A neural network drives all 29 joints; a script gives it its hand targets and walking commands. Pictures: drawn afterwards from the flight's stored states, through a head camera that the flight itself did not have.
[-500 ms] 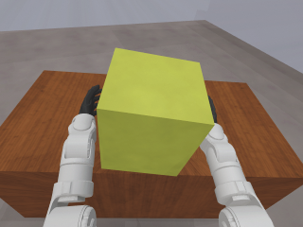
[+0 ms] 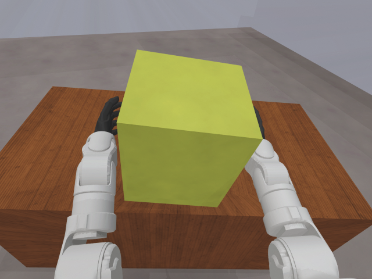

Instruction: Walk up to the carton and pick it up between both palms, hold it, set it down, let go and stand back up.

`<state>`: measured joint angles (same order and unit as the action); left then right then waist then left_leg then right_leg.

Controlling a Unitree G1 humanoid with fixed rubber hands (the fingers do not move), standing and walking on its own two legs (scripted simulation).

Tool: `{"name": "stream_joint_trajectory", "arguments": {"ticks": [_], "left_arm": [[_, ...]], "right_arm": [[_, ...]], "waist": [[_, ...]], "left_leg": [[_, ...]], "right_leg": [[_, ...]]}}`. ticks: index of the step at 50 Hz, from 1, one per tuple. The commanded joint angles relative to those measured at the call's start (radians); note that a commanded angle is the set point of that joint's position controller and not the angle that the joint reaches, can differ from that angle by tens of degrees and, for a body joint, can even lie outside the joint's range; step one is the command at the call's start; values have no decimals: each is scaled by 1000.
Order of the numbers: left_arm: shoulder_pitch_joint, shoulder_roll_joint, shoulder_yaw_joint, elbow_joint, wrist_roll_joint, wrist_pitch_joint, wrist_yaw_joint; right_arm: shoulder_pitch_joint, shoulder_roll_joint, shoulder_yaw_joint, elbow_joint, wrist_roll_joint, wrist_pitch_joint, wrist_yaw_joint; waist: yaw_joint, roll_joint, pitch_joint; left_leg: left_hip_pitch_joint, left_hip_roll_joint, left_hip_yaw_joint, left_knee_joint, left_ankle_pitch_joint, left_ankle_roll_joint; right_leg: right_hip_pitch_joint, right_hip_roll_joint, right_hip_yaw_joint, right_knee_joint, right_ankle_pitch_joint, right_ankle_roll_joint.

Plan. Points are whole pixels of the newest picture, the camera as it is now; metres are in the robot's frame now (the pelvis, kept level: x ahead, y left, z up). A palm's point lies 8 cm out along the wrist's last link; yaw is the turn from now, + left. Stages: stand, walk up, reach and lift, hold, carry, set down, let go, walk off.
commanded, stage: reach and lift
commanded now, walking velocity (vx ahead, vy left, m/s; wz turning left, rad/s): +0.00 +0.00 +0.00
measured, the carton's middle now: (180, 135) +0.39 +0.00 +0.13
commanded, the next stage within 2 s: hold in 0.12 s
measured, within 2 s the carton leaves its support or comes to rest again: neither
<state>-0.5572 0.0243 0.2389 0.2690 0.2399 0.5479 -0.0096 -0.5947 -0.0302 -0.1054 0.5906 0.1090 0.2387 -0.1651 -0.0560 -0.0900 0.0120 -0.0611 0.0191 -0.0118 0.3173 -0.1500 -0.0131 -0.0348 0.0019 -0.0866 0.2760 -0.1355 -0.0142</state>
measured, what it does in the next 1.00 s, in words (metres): stands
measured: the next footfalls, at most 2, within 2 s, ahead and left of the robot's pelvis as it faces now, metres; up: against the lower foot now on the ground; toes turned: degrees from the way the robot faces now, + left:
none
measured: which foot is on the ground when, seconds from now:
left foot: down 0.00-1.00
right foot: down 0.00-1.00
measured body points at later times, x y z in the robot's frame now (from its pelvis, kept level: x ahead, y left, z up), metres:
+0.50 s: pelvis -0.01 +0.01 +0.00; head -0.05 +0.04 +0.45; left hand +0.36 +0.18 +0.17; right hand +0.36 -0.15 +0.16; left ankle +0.02 +0.13 -0.75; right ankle +0.02 -0.11 -0.75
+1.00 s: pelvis +0.00 +0.00 +0.00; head -0.05 +0.04 +0.45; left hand +0.36 +0.17 +0.18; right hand +0.36 -0.15 +0.17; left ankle +0.02 +0.13 -0.75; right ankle +0.02 -0.11 -0.75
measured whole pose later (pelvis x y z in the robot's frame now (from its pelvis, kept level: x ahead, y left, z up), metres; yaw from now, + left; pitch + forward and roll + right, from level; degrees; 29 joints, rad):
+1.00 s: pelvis +0.00 +0.00 +0.00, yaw +0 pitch -8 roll -1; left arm -0.52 0.01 0.24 0.07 0.27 0.70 -0.05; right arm -0.56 -0.04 -0.05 0.43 0.17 0.34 -0.19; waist -0.06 -0.08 0.02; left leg -0.03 0.02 -0.01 0.32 -0.15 -0.01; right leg 0.00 0.00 -0.09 0.27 -0.14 -0.01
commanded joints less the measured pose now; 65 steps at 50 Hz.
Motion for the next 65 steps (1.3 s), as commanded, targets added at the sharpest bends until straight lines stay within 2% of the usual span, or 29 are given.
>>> {"name": "stream_joint_trajectory", "arguments": {"ticks": [1, 7, 16, 22, 27, 34, 40, 43, 47, 53, 60, 65], "left_arm": [[-708, -570, -471, -239, -142, -65, -143], [-667, -565, -495, -291, -148, -39, -144], [-585, -541, -500, -382, -150, 32, -152], [-626, -537, -486, -373, -154, 69, -160], [-702, -553, -477, -332, -163, 74, -157], [-698, -553, -466, -309, -158, 69, -153], [-631, -527, -449, -344, -135, 73, -165], [-614, -515, -442, -364, -125, 76, -173], [-625, -510, -446, -383, -129, 75, -177], [-643, -513, -484, -421, -153, 74, -174], [-637, -507, -472, -392, -155, 85, -181], [-633, -512, -477, -404, -161, 82, -181]], "right_arm": [[-837, 533, 402, -392, 69, -107, 126], [-808, 517, 429, -451, 90, -84, 117], [-775, 495, 501, -556, 142, -26, 109], [-806, 484, 458, -531, 126, 4, 126], [-861, 485, 390, -472, 89, 0, 149], [-856, 484, 377, -433, 83, -12, 152], [-821, 488, 443, -483, 125, -7, 126], [-808, 493, 466, -508, 140, 0, 114], [-812, 504, 481, -536, 149, 6, 107], [-807, 510, 490, -573, 156, 14, 103], [-787, 488, 457, -540, 128, 28, 107], [-787, 484, 460, -554, 132, 24, 109]], "waist": [[-26, 134, -473], [-30, 148, -480], [-6, 103, -458], [0, 103, -388], [-9, 132, -397], [-20, 146, -470], [-8, 122, -485], [-3, 110, -457], [5, 103, -424], [-4, 121, -435], [-18, 126, -412], [-24, 128, -457]], "left_leg": [[119, -73, 23, -4, 245, -18], [148, -70, 12, 3, 282, -30], [156, -65, 13, -6, 319, -28], [113, -54, 22, -46, 175, -16], [93, -44, 23, -66, 60, -7], [131, -49, 26, -33, 147, -18], [150, -63, 30, -1, 291, -22], [133, -68, 34, -2, 302, -18], [114, -69, 36, -12, 274, -10], [124, -67, 34, -12, 263, -12], [111, -62, 34, -32, 201, -13], [133, -61, 29, -18, 251, -22]], "right_leg": [[161, 26, 11, 4, 288, 60], [153, 32, 1, 2, 283, 56], [161, 46, -1, -8, 273, 58], [96, 42, -1, -31, 89, 41], [47, 35, -1, -31, -28, 26], [72, 35, -2, -18, 53, 31], [156, 40, 1, -6, 216, 54], [181, 38, 5, -5, 253, 63], [177, 36, 9, -9, 233, 65], [155, 34, 11, -13, 214, 60], [134, 31, 7, -25, 137, 51], [147, 37, 2, -20, 175, 49]]}}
